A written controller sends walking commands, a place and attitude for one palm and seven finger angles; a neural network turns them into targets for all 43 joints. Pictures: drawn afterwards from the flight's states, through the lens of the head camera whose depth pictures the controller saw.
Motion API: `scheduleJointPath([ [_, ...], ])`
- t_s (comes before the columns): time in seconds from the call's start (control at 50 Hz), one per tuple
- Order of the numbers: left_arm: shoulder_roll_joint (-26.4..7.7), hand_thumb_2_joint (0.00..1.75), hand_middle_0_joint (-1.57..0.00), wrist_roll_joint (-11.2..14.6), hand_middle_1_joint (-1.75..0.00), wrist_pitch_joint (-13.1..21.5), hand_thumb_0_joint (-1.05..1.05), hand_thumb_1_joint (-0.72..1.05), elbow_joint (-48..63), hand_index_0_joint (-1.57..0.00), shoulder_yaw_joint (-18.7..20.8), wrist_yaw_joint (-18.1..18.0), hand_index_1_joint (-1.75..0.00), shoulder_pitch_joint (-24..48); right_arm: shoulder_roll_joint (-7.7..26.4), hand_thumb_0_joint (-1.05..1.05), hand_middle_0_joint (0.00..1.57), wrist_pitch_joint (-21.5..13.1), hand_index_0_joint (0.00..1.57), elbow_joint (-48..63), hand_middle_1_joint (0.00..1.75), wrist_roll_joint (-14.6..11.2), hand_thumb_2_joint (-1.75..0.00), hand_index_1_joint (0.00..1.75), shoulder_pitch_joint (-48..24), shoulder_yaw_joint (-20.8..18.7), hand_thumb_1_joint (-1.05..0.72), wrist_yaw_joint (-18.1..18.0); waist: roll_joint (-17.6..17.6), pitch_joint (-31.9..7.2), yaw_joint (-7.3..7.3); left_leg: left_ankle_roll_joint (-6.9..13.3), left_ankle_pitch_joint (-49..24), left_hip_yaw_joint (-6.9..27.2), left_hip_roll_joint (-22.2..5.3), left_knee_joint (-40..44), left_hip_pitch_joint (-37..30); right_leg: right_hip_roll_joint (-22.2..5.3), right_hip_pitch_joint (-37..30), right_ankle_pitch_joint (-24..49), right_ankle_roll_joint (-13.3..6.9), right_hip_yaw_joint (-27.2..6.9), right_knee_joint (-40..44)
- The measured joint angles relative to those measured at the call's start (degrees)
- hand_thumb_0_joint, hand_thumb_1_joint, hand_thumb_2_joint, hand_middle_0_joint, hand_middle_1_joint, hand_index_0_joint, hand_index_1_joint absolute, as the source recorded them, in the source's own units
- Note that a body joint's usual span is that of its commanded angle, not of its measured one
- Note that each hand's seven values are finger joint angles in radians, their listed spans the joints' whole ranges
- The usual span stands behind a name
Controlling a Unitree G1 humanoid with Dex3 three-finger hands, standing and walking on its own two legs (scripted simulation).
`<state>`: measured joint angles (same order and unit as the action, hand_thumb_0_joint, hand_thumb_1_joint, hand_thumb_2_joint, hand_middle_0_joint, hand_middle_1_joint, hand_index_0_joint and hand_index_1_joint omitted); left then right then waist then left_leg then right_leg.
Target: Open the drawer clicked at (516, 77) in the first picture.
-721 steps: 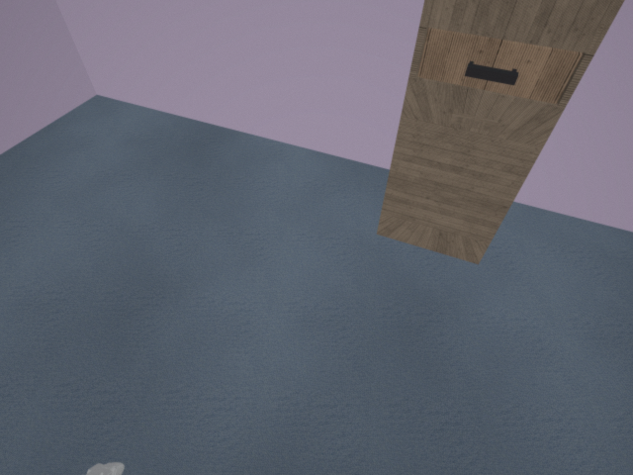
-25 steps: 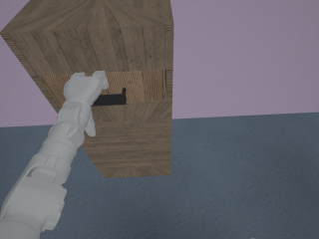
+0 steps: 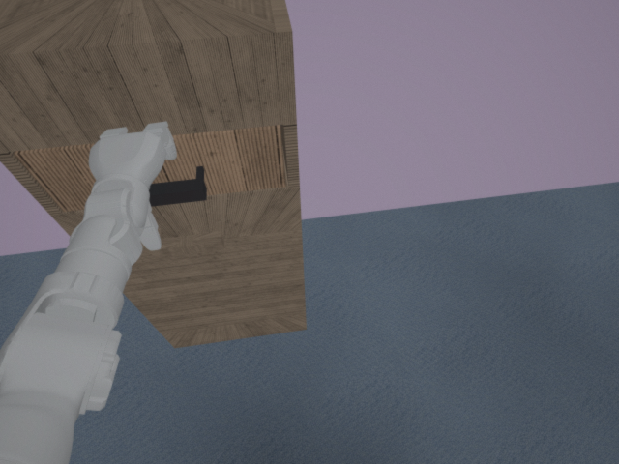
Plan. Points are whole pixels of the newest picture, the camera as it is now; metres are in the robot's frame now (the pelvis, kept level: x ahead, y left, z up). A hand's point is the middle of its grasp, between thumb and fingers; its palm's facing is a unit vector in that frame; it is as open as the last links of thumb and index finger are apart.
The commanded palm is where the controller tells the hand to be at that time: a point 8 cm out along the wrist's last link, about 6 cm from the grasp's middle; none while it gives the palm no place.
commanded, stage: move the hooked fingers above the handle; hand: left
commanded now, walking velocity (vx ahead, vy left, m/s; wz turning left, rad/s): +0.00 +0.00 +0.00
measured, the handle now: (163, 184) +0.53 +0.21 +0.03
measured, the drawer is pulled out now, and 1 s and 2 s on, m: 0.00 0.00 0.00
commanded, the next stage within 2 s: lower the fingers behind the handle in 0.42 s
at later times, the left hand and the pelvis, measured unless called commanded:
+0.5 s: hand (150, 185) +0.48 +0.20 +0.08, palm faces -0.04 -0.04 -1.00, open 13.9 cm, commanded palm +0.46 +0.21 +0.15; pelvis +0.00 +0.00 +0.00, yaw +1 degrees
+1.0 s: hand (153, 201) +0.48 +0.21 +0.05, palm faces -0.05 -0.03 -1.00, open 13.9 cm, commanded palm +0.47 +0.21 +0.11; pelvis +0.00 +0.00 -0.01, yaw +1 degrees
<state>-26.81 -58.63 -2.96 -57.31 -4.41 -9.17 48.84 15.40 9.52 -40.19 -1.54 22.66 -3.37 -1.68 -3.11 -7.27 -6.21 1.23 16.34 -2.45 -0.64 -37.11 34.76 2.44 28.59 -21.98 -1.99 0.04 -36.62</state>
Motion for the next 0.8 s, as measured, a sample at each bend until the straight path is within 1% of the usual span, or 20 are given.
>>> scheduleJointPath([
  [0.08, 0.4, 0.30, -0.33, -0.1, -1.20, 0.9, 0.00, -0.49, 1.2, -0.33, -0.5, -0.5, -1.21, -0.6, -0.3, 0.01, 0.20, -0.6, 0.20, 0.2, 0.30, 0.1, -0.90, 0.30, -0.5, -0.2, -0.91, 0.1, 0.0, 0.0, 0.38, 0.1, 0.0, 0.2, 0.1, -0.2, 0.1, -0.1, 0.0, 0.0, 0.0, 0.2, -0.1],
  [0.14, 1.0, 0.30, -0.33, -0.1, -1.20, 0.9, 0.00, -0.49, 1.5, -0.32, -0.9, -1.4, -1.20, -0.4, -0.6, 0.01, 0.20, -0.9, 0.20, 0.2, 0.30, 0.2, -0.90, 0.30, -1.4, -0.1, -0.91, 0.2, 0.0, 0.0, 0.68, 0.1, 0.0, 0.4, 0.2, -0.4, 0.3, -0.2, 0.0, -0.1, 0.1, 0.4, -0.3],
  [0.24, 1.7, 0.30, -0.32, -0.4, -1.20, -1.0, 0.00, -0.49, -0.5, -0.32, -1.5, -2.2, -1.20, 1.5, -0.8, 0.01, 0.20, -1.2, 0.20, 0.6, 0.30, 0.1, -0.90, 0.30, -3.2, 0.5, -0.91, 0.4, 0.0, -0.1, 0.67, 0.2, 0.1, 0.6, 0.4, -0.7, 0.6, -0.4, 0.3, -0.3, 0.2, 0.6, -0.7],
  [0.28, 1.7, 0.30, -0.32, -0.4, -1.20, -1.8, 0.00, -0.49, -1.2, -0.32, -1.7, -2.0, -1.20, 2.2, -0.9, 0.01, 0.20, -1.3, 0.20, 0.9, 0.30, 0.1, -0.90, 0.30, -3.7, 0.6, -0.91, 0.4, 0.0, -0.1, 0.65, 0.2, 0.1, 0.6, 0.5, -0.8, 0.7, -0.4, 0.4, -0.3, 0.2, 0.7, -0.7],
  [0.34, 1.8, 0.30, -0.32, -0.1, -1.20, -2.1, 0.00, -0.49, -1.5, -0.32, -1.6, -1.0, -1.20, 2.6, -1.0, 0.01, 0.20, -1.2, 0.20, 1.4, 0.30, 0.1, -0.90, 0.30, -4.0, 0.8, -0.91, 0.3, 0.1, -0.2, 0.64, 0.2, 0.1, 0.6, 0.5, -0.7, 0.5, -0.4, 0.2, -0.4, 0.2, 0.6, -0.6],
  [0.44, 2.1, 0.30, -0.32, 0.0, -1.20, -1.0, 0.00, -0.49, -0.1, -0.32, -1.9, 0.2, -1.20, 1.8, -0.9, 0.01, 0.20, -0.9, 0.20, 1.9, 0.30, 0.2, -0.90, 0.30, -3.8, 0.8, -0.91, 0.2, 0.1, -0.4, 0.88, 0.2, 0.4, 0.5, 0.5, -0.8, 0.2, -0.4, -0.1, -0.6, 0.2, 0.5, -0.6],
  [0.48, 2.2, 0.30, -0.32, 0.0, -1.20, -0.6, 0.00, -0.49, 0.4, -0.32, -1.8, 0.2, -1.20, 1.3, -0.9, 0.01, 0.20, -0.7, 0.20, 1.9, 0.30, 0.2, -0.90, 0.30, -3.6, 0.8, -0.91, 0.2, 0.1, -0.3, 0.95, 0.2, 0.5, 0.5, 0.5, -0.9, 0.2, -0.4, -0.1, -0.7, 0.2, 0.5, -0.7],
  [0.54, 2.0, 0.30, -0.32, -0.3, -1.20, 0.0, 0.00, -0.49, 1.3, -0.32, -0.8, -0.3, -1.20, 0.3, -0.8, 0.01, 0.20, -0.5, 0.20, 1.8, 0.30, 0.3, -0.90, 0.30, -3.5, 0.8, -0.91, 0.1, 0.2, -0.4, 0.97, 0.2, 0.7, 0.4, 0.4, -1.0, 0.2, -0.4, -0.1, -0.8, 0.2, 0.4, -0.8],
  [0.62, 1.5, 0.30, -0.32, -0.5, -1.20, -0.5, 0.00, -0.49, 1.0, -0.32, -0.7, -1.0, -1.20, -0.2, -0.8, 0.01, 0.20, -0.3, 0.20, 1.6, 0.30, 0.3, -0.90, 0.30, -3.1, 0.6, -0.91, 0.2, 0.1, -0.3, 1.00, 0.1, 0.8, 0.4, 0.4, -1.1, 0.3, -0.3, 0.0, -0.9, 0.1, 0.4, -0.9],
  [0.7, 1.3, 0.30, -0.32, -0.1, -1.20, -0.8, 0.00, -0.49, 0.9, -0.32, -1.4, -0.7, -1.20, -0.7, -0.7, 0.01, 0.20, -0.2, 0.20, 1.2, 0.30, 0.3, -0.90, 0.30, -2.8, 0.4, -0.91, 0.3, 0.1, -0.1, 1.08, 0.1, 0.8, 0.6, 0.4, -1.2, 0.5, -0.3, 0.1, -0.9, 0.1, 0.6, -0.9],
  [0.8, 1.4, 0.30, -0.32, -0.2, -1.20, 1.0, 0.00, -0.49, 1.2, -0.32, -1.2, -0.8, -1.20, -1.4, -0.7, 0.01, 0.20, -0.2, 0.20, 0.8, 0.30, 0.4, -0.90, 0.30, -2.6, 0.2, -0.91, 0.0, 0.3, -0.1, 0.94, 0.0, 0.9, 0.9, 0.4, -1.7, 1.2, -0.3, 0.6, -1.0, 0.0, 0.9, -1.3],
])
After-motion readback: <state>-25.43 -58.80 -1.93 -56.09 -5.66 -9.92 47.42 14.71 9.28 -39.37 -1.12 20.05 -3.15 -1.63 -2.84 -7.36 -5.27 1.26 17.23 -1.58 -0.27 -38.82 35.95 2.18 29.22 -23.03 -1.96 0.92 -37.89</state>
